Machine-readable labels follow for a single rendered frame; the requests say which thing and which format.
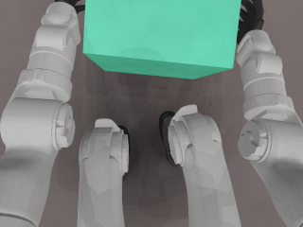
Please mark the right robot foot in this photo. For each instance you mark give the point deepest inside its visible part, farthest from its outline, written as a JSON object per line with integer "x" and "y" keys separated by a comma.
{"x": 164, "y": 121}

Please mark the left robot forearm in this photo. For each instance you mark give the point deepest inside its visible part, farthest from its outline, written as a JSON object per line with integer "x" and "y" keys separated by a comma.
{"x": 52, "y": 57}

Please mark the carton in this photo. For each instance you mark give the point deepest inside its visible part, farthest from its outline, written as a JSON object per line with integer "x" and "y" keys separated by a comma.
{"x": 184, "y": 39}

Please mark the left robot shin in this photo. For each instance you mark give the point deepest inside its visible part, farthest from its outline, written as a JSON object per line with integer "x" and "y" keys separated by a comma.
{"x": 85, "y": 140}

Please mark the right robot hand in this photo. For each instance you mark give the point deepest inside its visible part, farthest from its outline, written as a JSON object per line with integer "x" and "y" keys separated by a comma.
{"x": 251, "y": 18}

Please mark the robot right upper arm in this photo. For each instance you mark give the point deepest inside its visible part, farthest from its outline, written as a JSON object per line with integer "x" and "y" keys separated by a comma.
{"x": 275, "y": 150}

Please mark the left robot hand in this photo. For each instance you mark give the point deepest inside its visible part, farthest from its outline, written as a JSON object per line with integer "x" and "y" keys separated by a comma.
{"x": 78, "y": 8}

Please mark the robot left upper arm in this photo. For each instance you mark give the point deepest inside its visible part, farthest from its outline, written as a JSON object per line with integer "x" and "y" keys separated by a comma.
{"x": 33, "y": 130}

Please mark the right robot forearm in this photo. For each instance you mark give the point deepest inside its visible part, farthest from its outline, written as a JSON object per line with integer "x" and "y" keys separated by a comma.
{"x": 263, "y": 81}

